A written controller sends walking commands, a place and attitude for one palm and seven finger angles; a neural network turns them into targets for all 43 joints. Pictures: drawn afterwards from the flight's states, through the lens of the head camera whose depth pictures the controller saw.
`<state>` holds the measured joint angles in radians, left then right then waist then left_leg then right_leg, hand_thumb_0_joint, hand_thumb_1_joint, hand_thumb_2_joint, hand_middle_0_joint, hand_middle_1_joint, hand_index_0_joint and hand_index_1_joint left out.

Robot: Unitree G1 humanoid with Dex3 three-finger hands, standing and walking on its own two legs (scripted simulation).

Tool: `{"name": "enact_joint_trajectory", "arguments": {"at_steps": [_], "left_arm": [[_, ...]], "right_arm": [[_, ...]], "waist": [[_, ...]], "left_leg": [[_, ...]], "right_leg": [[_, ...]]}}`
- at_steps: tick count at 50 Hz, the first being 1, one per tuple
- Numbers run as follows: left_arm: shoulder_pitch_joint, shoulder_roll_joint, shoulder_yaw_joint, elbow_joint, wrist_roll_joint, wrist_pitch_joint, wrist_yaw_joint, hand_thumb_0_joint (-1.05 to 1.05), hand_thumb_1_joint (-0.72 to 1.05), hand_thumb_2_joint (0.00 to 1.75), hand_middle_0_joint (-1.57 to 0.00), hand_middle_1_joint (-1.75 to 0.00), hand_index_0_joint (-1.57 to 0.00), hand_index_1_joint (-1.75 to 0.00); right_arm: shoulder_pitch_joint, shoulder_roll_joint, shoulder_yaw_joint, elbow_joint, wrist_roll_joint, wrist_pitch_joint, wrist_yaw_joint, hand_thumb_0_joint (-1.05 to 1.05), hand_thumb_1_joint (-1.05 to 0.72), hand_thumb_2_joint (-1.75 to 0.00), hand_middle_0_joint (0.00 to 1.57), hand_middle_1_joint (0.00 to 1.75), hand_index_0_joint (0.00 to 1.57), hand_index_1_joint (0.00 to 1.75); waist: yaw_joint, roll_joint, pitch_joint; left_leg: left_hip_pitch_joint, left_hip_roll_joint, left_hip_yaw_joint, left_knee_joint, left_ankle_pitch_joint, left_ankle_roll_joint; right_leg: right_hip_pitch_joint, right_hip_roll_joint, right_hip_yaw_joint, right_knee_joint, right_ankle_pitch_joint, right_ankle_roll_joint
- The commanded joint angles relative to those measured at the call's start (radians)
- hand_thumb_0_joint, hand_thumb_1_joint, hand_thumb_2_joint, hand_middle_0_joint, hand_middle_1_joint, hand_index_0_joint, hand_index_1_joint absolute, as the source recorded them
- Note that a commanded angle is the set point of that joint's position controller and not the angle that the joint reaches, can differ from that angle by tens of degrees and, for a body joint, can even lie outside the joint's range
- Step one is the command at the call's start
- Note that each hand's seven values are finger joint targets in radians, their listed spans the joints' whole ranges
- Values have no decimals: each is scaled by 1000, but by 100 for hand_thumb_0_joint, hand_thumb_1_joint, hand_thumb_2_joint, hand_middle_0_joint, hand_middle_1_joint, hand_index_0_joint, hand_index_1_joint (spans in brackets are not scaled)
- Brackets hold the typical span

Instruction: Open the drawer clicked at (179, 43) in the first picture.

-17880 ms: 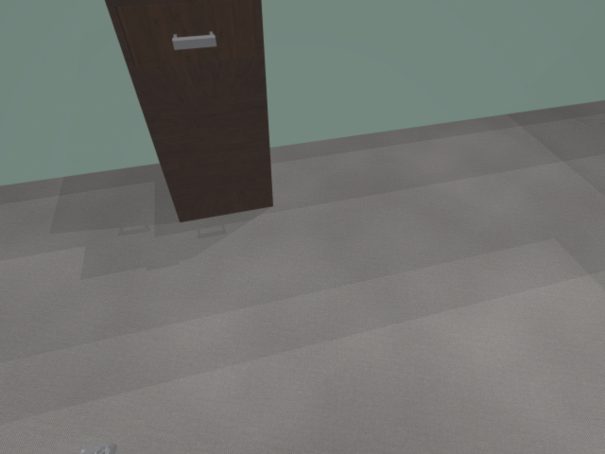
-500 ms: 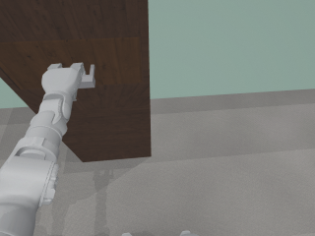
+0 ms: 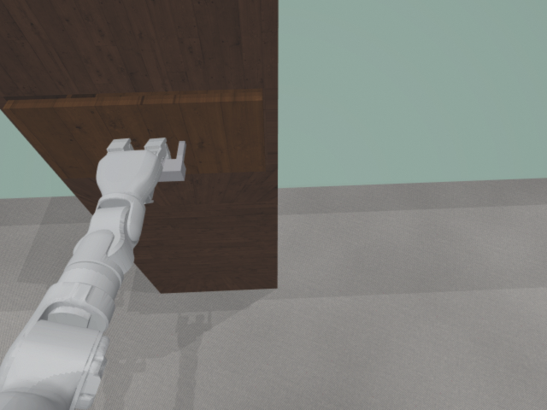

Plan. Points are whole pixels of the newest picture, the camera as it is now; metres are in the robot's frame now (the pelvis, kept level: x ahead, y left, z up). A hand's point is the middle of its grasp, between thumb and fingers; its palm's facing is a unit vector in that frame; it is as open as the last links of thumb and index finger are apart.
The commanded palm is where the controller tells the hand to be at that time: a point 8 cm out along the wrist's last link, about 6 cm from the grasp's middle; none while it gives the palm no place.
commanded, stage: pull the drawer open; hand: left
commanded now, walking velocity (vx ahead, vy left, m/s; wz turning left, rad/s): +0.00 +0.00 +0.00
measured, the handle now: (147, 159) +0.50 +0.21 +0.05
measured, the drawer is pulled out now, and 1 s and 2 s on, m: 0.02 0.16 0.30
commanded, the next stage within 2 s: open the thumb to release the handle in 1.84 s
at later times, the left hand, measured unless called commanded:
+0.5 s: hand (142, 205) +0.42 +0.21 +0.03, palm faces -0.02 -0.05 -1.00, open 5.8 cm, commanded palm +0.37 +0.21 +0.09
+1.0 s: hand (128, 274) +0.30 +0.20 +0.03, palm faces +0.00 -0.10 -1.00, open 5.8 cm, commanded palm +0.26 +0.21 +0.09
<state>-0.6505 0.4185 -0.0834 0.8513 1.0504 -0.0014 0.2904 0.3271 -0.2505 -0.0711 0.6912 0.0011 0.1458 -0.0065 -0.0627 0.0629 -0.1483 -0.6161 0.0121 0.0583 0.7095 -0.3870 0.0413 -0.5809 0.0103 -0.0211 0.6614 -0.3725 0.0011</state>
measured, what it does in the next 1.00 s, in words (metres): stands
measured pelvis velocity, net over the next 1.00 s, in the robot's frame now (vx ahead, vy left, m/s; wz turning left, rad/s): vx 0.00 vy -0.01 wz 0.00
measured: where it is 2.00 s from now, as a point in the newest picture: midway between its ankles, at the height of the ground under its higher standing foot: outside the picture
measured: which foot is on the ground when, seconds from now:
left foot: down 0.00-1.00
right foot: down 0.00-1.00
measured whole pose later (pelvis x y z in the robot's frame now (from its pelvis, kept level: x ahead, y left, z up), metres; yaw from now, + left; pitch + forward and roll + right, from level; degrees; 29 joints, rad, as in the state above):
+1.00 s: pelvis +0.00 -0.01 +0.01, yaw +0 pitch +9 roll +0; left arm -0.03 0.35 -0.14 0.20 1.02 0.09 0.25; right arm 0.12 -0.23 -0.03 0.58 0.00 0.10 -0.01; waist 0.03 0.06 -0.12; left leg -0.43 0.00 0.07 0.64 -0.37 0.03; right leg -0.42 0.00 -0.01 0.64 -0.38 -0.01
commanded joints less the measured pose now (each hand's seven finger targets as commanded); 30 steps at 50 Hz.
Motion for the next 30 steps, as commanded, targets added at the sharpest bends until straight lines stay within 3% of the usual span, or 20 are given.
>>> {"name": "enact_joint_trajectory", "arguments": {"at_steps": [1, 2, 3, 5, 6, 12, 13, 16, 19, 20, 24, 27, 30], "left_arm": [[-527, 229, 72, -130, 23, -1, 35, 0, 90, 90, -40, -135, -40, -135], [-524, 215, 63, -113, 21, -3, 33, 0, 90, 90, -40, -135, -40, -135], [-522, 240, 86, -105, 24, -9, 33, 0, 90, 90, -40, -135, -40, -135], [-527, 194, 54, -90, 14, -16, 28, 0, 90, 90, -40, -135, -40, -135], [-536, 206, 64, -83, 8, -24, 25, 0, 90, 90, -40, -135, -40, -135], [-513, 220, 73, -58, 13, -51, 26, 0, 90, 90, -40, -135, -40, -135], [-464, 204, 72, -48, 8, -52, 24, 0, 90, 90, -40, -135, -40, -135], [-344, 214, 100, -124, -3, -66, 20, 0, 90, 90, -40, -135, -40, -135], [-191, 181, 88, -222, -25, -59, 16, 0, 90, 90, -40, -135, -40, -135], [-144, 196, 104, -261, -30, -54, 16, 0, 90, 90, -40, -135, -40, -135], [36, 212, 132, -382, -40, -17, 23, 0, 90, 90, -40, -135, -40, -135], [114, 171, 103, -518, -49, 14, 29, 0, 90, 90, -40, -135, -40, -135], [188, 158, 101, -591, -52, 50, 32, 0, 90, 90, -40, -135, -40, -135]], "right_arm": [[109, -158, -53, -43, -12, -17, -21, 0, -90, -90, 20, 30, 20, 30], [110, -151, -53, -43, -10, -18, -20, 0, -90, -90, 20, 30, 20, 30], [109, -154, -52, -41, -11, -17, -23, 0, -90, -90, 20, 30, 20, 30], [102, -147, -51, -48, -11, -19, -23, 0, -90, -90, 20, 30, 20, 30], [107, -150, -49, -46, -13, -18, -24, 0, -90, -90, 20, 30, 20, 30], [101, -148, -47, -65, -10, -25, -30, 0, -90, -90, 20, 30, 20, 30], [98, -145, -46, -72, -10, -26, -28, 0, -90, -90, 20, 30, 20, 30], [82, -144, -49, -94, -11, -24, -20, 0, -90, -90, 20, 30, 20, 30], [55, -143, -53, -117, -1, -23, -9, 0, -90, -90, 20, 30, 20, 30], [46, -145, -53, -125, 1, -24, -7, 0, -90, -90, 20, 30, 20, 30], [1, -148, -51, -145, 11, -27, -3, 0, -90, -90, 20, 30, 20, 30], [-32, -144, -51, -155, 13, -36, 2, 0, -90, -90, 20, 30, 20, 30], [-65, -142, -47, -162, 15, -45, 0, 0, -90, -90, 20, 30, 20, 30]], "waist": [[-40, 1, -386], [-40, 9, -387], [-36, 5, -388], [-43, 3, -376], [-48, -32, -382], [-37, -27, -393], [-25, -31, -384], [17, -10, -456], [35, -30, -420], [46, -38, -417], [65, -52, -364], [68, -13, -359], [69, -17, -320]], "left_leg": [[334, -8, -52, 2, 680, -3], [330, -10, -50, 4, 671, -3], [327, -10, -52, 7, 672, -4], [320, -13, -49, 10, 657, -2], [308, -14, -51, 12, 658, 1], [259, -25, -41, 7, 550, 4], [257, -25, -37, 2, 556, 5], [277, -23, -37, 1, 625, 4], [274, -17, -30, -17, 650, 8], [269, -18, -29, -24, 646, 8], [264, -16, -24, -53, 651, 10], [326, -6, -32, -64, 694, 4], [346, -2, -35, -75, 692, 0]], "right_leg": [[87, 45, -11, -13, 485, -35], [88, 44, -11, -12, 482, -33], [88, 43, -11, -7, 484, -35], [83, 43, -9, -11, 485, -33], [102, 43, -8, -10, 499, -32], [117, 40, 3, -9, 468, -31], [126, 42, -1, -10, 472, -34], [187, 42, 6, -3, 521, -36], [220, 42, 3, -16, 554, -33], [241, 41, 5, -19, 561, -33], [279, 40, 7, -35, 581, -32], [265, 40, 1, -42, 551, -33], [256, 41, -7, -50, 530, -33]]}}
